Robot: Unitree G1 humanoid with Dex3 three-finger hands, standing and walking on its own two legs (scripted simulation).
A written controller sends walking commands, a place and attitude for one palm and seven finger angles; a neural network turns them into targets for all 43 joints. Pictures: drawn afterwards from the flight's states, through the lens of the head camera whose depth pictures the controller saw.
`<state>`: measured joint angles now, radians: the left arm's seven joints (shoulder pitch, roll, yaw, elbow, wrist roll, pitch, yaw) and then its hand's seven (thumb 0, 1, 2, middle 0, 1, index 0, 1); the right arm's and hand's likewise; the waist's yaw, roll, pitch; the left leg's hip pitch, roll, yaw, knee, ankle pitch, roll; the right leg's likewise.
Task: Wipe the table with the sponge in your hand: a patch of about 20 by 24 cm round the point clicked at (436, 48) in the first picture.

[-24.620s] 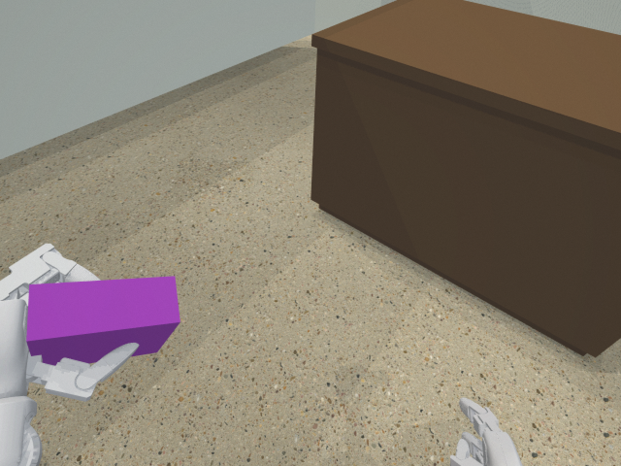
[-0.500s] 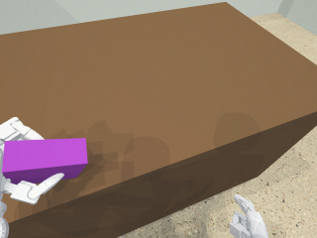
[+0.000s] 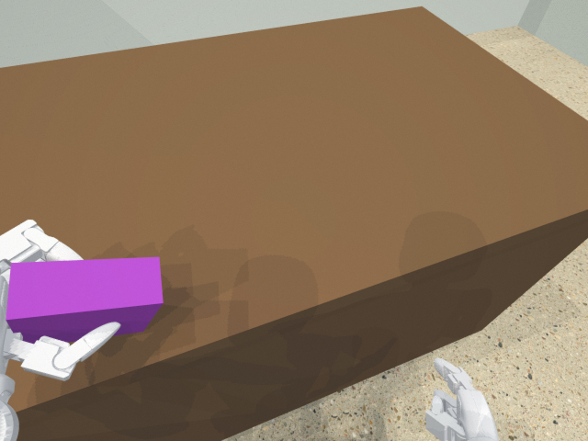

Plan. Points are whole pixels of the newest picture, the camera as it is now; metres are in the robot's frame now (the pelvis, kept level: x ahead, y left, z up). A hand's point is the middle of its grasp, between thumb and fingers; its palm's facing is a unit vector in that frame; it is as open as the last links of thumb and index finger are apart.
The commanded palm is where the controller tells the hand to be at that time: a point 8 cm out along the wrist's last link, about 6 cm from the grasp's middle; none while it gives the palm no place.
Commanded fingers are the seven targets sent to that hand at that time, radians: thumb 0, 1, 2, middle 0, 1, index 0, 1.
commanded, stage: shuffle to correct the standing spot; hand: left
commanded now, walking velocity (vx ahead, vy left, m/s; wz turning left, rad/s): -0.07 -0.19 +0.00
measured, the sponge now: (110, 301) +0.23 +0.21 +0.14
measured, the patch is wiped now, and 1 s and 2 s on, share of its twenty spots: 0.00 0.00 0.00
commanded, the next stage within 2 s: come to a stop and stand still in 1.18 s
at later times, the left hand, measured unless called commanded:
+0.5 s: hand (63, 299) +0.22 +0.24 +0.16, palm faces +0.33 -0.85 -0.41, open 9.2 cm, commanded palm +0.16 +0.28 +0.18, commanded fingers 0.00 0.10 1.30 -1.20 -1.60 -1.20 -1.60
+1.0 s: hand (69, 293) +0.22 +0.23 +0.16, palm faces +0.33 -0.85 -0.42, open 9.2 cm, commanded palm +0.16 +0.28 +0.18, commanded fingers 0.00 0.10 1.30 -1.20 -1.60 -1.20 -1.60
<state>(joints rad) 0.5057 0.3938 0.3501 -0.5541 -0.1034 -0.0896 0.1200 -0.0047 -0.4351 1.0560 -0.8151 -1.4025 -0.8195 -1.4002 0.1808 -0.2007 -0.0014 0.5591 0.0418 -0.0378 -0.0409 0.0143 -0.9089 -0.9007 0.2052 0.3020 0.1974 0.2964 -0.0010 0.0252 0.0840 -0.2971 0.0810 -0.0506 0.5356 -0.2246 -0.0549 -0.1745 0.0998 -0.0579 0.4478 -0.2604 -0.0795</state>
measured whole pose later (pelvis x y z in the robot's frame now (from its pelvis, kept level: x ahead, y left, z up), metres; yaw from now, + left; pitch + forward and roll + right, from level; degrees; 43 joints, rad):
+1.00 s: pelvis +0.00 +0.00 +0.00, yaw +0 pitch -1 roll -1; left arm 0.51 0.40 0.35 -0.57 -0.10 -0.09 0.12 0.00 -0.44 1.06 -0.82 -1.40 -0.82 -1.40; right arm 0.19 -0.20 0.00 0.56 0.04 -0.04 -0.04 0.01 -0.91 -0.90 0.20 0.30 0.20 0.30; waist -0.01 0.02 0.08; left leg -0.29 0.08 -0.06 0.52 -0.22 -0.06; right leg -0.18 0.10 -0.07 0.45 -0.27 -0.08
